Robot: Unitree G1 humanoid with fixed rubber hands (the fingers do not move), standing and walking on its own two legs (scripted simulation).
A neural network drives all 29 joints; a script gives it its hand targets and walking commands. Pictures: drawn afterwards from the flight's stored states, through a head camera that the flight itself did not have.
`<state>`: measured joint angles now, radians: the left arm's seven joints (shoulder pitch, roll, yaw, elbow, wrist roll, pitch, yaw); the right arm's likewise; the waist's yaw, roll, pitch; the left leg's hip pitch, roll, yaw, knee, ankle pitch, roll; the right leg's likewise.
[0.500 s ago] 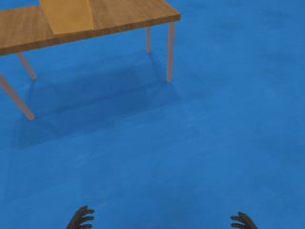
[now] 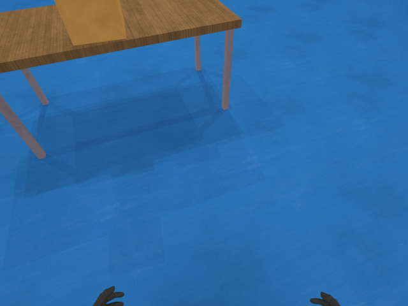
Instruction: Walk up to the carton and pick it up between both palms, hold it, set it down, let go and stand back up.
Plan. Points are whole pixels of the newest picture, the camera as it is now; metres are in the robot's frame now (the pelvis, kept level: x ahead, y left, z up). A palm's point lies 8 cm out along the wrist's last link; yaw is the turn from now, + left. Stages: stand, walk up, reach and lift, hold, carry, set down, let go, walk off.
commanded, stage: stand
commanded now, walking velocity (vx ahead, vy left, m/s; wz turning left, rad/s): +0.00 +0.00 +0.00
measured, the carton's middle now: (92, 5) +1.44 +0.59 +0.03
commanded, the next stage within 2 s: walk up in 0.98 s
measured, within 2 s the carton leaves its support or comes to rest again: neither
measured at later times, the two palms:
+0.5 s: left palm out of the picture +0.08 +0.25 -0.10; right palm out of the picture +0.08 -0.23 -0.11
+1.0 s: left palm out of the picture +0.07 +0.25 -0.11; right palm out of the picture +0.06 -0.23 -0.11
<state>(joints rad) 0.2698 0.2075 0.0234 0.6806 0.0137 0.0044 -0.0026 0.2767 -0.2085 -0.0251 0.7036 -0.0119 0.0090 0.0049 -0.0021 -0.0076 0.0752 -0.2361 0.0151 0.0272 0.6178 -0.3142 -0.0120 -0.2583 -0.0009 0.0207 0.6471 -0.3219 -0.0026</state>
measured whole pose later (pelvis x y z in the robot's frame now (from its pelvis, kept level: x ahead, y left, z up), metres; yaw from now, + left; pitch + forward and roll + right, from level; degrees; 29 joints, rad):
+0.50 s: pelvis -0.01 +0.01 +0.00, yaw +0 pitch -3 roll +1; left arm 0.30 0.21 0.02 0.72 0.02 0.00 0.00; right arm 0.29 -0.21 -0.02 0.73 -0.01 0.00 0.00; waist 0.00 0.00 0.06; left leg -0.24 0.00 0.03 0.59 -0.29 0.00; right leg -0.26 -0.01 0.03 0.61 -0.29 0.02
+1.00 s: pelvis +0.00 +0.01 +0.00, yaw -1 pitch -3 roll +1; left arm 0.32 0.21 0.01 0.77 0.01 0.00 0.00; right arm 0.31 -0.22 -0.02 0.78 0.00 0.00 0.00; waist 0.00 0.00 0.04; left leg -0.24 0.00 0.04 0.57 -0.29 0.01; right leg -0.26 -0.02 0.04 0.60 -0.29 0.02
